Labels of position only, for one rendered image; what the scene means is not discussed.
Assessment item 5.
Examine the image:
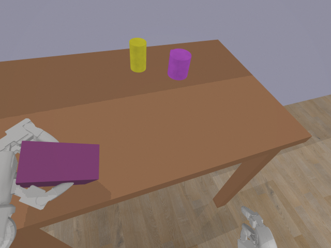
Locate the table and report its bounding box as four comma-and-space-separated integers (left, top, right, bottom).
0, 40, 312, 248

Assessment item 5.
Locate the sponge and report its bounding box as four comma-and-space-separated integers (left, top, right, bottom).
16, 141, 99, 188

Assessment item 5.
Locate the right robot hand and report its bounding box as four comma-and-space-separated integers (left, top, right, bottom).
237, 206, 277, 248

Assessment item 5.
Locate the left robot hand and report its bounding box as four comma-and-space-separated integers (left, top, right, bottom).
0, 118, 74, 210

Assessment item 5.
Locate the left robot forearm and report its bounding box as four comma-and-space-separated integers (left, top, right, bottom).
0, 204, 17, 248

